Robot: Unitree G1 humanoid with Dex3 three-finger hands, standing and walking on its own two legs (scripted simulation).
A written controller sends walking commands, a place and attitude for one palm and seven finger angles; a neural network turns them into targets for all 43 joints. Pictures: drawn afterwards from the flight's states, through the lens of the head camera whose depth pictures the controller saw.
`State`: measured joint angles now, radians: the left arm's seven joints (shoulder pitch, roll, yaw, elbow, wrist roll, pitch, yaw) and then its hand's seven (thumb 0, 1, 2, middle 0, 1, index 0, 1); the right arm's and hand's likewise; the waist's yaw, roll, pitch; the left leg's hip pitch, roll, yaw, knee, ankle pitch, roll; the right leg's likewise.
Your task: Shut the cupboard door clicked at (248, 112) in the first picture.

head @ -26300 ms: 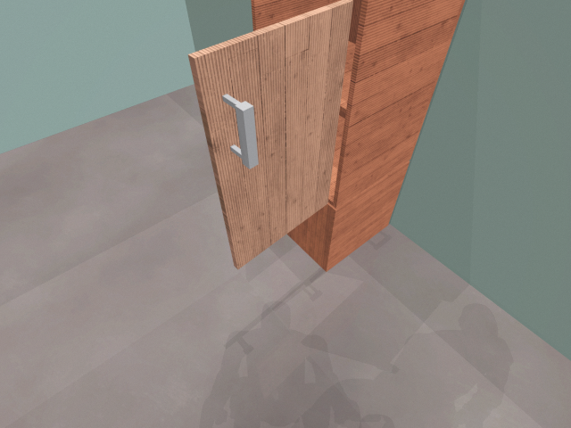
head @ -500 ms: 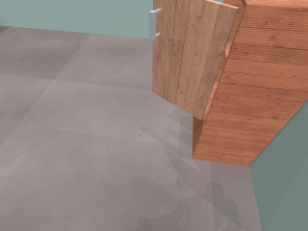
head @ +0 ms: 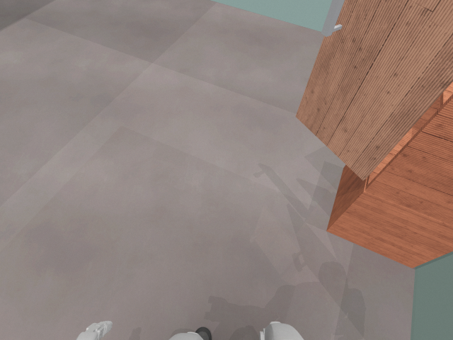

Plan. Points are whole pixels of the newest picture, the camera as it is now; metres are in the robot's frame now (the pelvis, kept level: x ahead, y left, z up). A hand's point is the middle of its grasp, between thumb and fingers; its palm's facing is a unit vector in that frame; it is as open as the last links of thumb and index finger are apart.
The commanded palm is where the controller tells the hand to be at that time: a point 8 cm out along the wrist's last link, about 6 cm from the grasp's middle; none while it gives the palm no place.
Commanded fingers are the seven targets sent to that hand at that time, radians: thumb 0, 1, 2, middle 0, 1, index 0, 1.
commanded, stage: walk to a spot facing it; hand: left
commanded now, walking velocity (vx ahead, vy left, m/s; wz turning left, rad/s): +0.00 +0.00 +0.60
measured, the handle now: (340, 9) +0.90 -0.28 +0.11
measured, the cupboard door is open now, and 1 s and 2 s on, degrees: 58 58 58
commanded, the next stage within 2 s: turn to face it in 1.54 s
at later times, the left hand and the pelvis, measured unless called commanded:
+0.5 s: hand out of the picture -0.01 +0.16 -0.16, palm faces +0.36 -0.89 -0.27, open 7.4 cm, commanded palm none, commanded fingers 0.00 0.90 0.90 -0.20 -0.30 -0.20 -0.30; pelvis +0.01 -0.05 +0.00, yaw +22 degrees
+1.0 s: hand out of the picture +0.12 +0.27 -0.15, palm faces +0.54 -0.81 -0.21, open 7.4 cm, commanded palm none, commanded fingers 0.00 0.90 0.90 -0.20 -0.30 -0.20 -0.30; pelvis +0.13 +0.04 -0.01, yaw +34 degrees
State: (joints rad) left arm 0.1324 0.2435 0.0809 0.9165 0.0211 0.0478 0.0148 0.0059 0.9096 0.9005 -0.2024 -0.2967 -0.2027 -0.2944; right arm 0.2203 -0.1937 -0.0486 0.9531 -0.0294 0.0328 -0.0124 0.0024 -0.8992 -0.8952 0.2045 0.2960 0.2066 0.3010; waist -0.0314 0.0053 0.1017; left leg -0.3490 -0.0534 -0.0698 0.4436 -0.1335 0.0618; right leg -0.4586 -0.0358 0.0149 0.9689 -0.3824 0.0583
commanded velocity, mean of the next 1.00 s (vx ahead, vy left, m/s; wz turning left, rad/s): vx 0.22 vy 0.00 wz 0.52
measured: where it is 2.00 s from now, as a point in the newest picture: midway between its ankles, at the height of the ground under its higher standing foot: (165, 280)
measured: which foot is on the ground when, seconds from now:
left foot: down 0.00-0.18, up 0.20-0.62, down 0.64-1.00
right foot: up 0.00-0.18, down 0.20-0.64, up 0.66-1.00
